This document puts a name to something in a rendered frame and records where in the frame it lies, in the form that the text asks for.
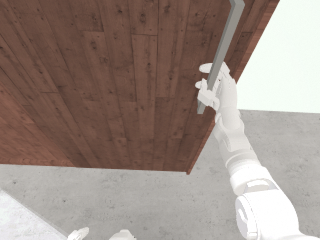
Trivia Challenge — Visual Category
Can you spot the robot left hand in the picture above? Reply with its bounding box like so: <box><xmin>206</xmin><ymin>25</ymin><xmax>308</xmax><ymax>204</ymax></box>
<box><xmin>67</xmin><ymin>227</ymin><xmax>89</xmax><ymax>240</ymax></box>

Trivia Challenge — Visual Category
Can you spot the right robot forearm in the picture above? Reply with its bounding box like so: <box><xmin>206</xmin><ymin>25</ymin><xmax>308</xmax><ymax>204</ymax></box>
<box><xmin>213</xmin><ymin>107</ymin><xmax>299</xmax><ymax>228</ymax></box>

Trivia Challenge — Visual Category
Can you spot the right robot upper arm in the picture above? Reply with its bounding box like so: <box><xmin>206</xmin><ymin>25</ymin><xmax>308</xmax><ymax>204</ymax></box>
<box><xmin>235</xmin><ymin>189</ymin><xmax>320</xmax><ymax>240</ymax></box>

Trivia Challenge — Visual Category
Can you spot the wardrobe door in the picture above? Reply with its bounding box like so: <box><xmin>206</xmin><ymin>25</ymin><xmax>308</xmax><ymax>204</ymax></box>
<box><xmin>0</xmin><ymin>81</ymin><xmax>69</xmax><ymax>161</ymax></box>
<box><xmin>0</xmin><ymin>0</ymin><xmax>268</xmax><ymax>172</ymax></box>

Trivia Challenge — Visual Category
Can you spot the left robot shin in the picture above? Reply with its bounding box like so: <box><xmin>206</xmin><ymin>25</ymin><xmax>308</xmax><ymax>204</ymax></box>
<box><xmin>120</xmin><ymin>229</ymin><xmax>131</xmax><ymax>234</ymax></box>

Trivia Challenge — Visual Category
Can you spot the handle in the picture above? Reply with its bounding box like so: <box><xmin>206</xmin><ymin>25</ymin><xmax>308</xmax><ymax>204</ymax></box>
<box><xmin>197</xmin><ymin>0</ymin><xmax>245</xmax><ymax>114</ymax></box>

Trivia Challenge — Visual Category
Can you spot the robot right hand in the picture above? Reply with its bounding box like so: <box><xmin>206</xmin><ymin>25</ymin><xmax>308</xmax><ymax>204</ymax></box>
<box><xmin>195</xmin><ymin>61</ymin><xmax>238</xmax><ymax>113</ymax></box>

